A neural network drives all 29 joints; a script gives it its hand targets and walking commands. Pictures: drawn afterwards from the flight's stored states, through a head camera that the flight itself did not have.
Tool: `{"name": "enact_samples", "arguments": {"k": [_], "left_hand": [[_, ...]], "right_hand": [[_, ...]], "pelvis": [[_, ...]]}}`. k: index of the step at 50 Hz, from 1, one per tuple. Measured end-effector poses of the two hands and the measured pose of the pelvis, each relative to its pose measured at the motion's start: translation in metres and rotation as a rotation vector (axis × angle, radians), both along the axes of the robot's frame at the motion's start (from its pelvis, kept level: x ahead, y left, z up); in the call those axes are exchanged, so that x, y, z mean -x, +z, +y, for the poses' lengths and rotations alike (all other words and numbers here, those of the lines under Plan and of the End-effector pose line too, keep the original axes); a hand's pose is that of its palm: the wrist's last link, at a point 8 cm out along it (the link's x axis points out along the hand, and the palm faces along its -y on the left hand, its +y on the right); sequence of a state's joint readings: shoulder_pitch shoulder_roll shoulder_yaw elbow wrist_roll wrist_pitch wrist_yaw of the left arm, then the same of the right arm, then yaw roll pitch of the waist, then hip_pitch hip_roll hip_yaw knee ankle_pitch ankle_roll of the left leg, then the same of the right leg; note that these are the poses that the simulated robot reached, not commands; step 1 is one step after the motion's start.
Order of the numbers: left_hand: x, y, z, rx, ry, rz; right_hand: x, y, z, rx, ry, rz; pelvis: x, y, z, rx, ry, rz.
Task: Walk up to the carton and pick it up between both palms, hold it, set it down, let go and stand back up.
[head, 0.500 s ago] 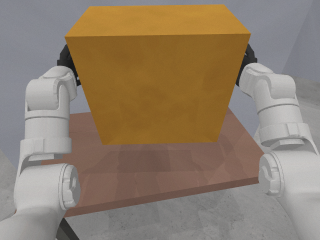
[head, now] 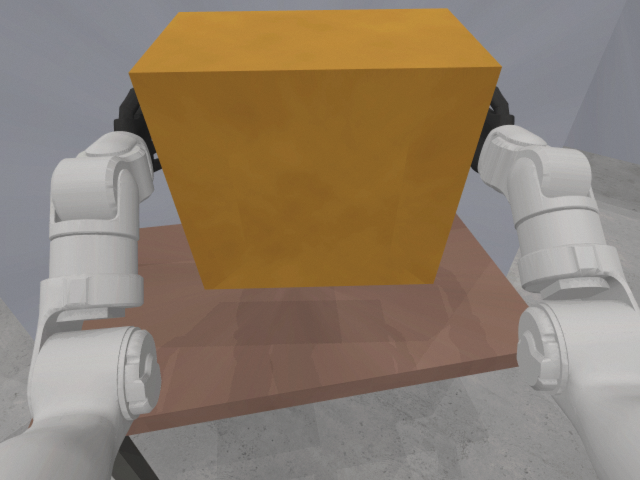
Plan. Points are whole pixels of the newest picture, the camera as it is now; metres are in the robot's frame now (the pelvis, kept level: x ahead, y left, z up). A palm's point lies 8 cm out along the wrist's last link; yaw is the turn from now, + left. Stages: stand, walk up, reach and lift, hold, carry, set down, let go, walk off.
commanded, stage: hold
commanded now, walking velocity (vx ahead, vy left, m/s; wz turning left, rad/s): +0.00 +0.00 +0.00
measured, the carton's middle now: (316, 159) +0.42 -0.01 +0.25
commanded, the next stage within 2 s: set down in 1.74 s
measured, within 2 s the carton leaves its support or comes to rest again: neither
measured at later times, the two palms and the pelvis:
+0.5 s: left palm (136, 149) +0.39 +0.19 +0.29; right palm (490, 143) +0.39 -0.20 +0.28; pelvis +0.00 +0.00 +0.00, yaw +0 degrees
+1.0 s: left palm (135, 149) +0.39 +0.19 +0.29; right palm (490, 143) +0.38 -0.20 +0.28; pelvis +0.00 +0.00 +0.00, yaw +0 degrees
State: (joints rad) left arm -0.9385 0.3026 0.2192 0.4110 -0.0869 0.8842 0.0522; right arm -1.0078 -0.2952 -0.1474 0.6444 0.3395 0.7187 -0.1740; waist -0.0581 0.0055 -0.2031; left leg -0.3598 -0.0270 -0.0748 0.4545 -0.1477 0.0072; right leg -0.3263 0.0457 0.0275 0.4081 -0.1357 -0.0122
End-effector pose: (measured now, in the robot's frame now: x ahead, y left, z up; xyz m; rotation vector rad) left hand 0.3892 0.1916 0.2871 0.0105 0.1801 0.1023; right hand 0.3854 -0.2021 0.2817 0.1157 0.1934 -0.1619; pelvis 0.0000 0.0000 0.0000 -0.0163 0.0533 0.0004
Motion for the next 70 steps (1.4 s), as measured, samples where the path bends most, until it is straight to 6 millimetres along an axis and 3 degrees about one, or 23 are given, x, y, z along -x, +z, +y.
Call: {"name": "enact_samples", "arguments": {"k": [70], "left_hand": [[0.0008,0.0014,0.0006,-0.001,0.003,-0.003]], "right_hand": [[0.0008,0.002,0.0008,-0.001,0.001,0.0]], "pelvis": [[0.0003,0.0,0.0,0.0,0.0,0.0]]}}
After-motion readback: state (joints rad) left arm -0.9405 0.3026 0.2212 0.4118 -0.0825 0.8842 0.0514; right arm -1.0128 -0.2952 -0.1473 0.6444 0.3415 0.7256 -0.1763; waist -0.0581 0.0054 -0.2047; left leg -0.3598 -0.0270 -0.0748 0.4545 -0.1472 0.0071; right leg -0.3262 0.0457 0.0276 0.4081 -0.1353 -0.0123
